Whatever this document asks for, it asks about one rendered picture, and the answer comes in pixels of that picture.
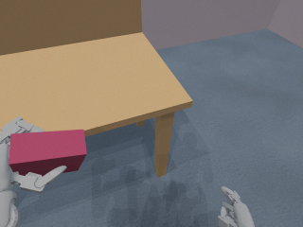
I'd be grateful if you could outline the robot left hand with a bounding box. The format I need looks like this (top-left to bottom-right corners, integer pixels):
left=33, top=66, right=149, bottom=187
left=0, top=116, right=67, bottom=194

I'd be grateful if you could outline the table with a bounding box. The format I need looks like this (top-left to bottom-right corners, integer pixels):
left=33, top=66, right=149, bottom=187
left=0, top=0, right=193, bottom=178

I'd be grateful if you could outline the robot left forearm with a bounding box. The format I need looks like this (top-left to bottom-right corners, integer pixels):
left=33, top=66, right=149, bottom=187
left=0, top=190, right=21, bottom=227

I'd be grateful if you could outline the sponge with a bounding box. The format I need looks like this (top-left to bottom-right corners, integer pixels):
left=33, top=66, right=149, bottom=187
left=9, top=129, right=87, bottom=176

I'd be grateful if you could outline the robot right hand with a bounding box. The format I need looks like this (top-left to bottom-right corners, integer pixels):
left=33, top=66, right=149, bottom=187
left=218, top=186, right=255, bottom=227

